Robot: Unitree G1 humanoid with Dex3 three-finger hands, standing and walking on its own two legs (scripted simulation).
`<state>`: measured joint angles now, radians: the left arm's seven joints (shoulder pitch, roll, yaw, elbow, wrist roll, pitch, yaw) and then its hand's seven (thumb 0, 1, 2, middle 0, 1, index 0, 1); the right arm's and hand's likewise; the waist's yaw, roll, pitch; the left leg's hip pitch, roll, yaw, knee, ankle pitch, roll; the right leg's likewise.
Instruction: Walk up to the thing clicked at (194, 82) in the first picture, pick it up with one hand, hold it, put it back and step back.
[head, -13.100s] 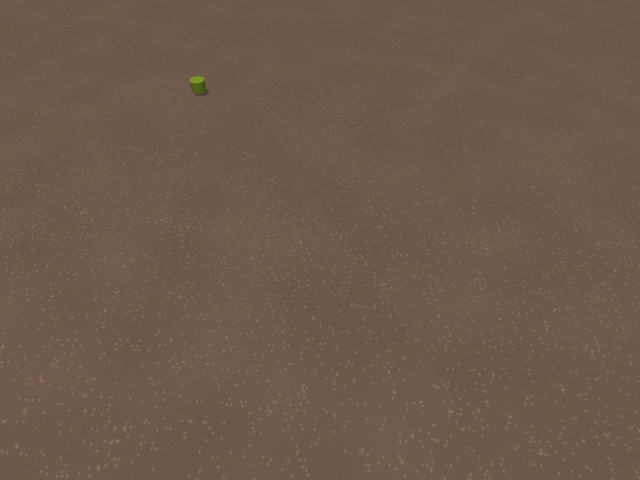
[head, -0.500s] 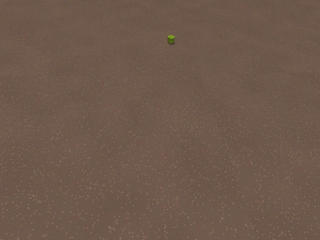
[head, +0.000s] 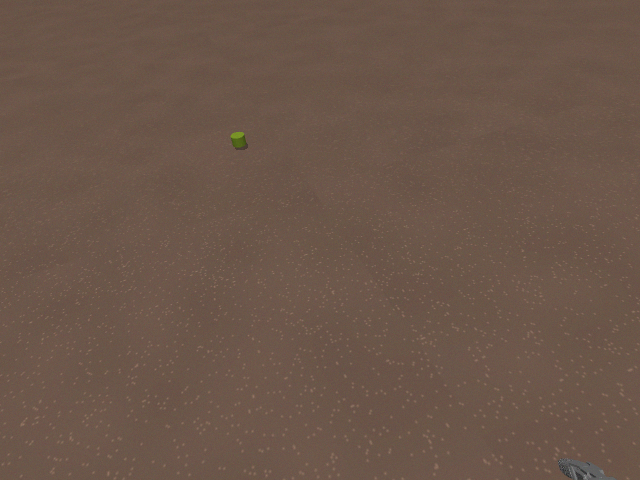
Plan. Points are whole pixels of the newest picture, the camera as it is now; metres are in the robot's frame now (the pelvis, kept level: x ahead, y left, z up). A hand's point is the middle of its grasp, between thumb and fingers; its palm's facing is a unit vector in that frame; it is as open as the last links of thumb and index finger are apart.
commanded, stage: walk up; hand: left
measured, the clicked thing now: (238, 139) +2.25 +0.63 -0.72
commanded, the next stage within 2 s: none
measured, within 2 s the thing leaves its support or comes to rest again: neither
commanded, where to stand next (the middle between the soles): +1.91 +0.93 m, yaw -76 degrees
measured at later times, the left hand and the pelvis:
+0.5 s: hand (129, 342) +0.41 +0.39 -0.15, palm faces -0.34 -0.80 -0.50, open 7.4 cm; pelvis +0.33 +0.09 -0.03, yaw -18 degrees
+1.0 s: hand (215, 169) +0.94 +0.33 -0.11, palm faces -0.42 -0.71 -0.56, open 7.4 cm; pelvis +0.66 +0.14 -0.01, yaw -32 degrees
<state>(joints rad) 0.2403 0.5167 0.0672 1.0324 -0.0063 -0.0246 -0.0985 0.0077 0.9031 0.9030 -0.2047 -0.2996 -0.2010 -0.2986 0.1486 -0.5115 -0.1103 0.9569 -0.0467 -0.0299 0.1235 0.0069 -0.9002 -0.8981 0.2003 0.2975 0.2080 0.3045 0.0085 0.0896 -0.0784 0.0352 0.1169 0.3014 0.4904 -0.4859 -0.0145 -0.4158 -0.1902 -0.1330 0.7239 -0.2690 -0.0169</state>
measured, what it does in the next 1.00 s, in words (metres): walks ahead, turning right: left foot, then right foot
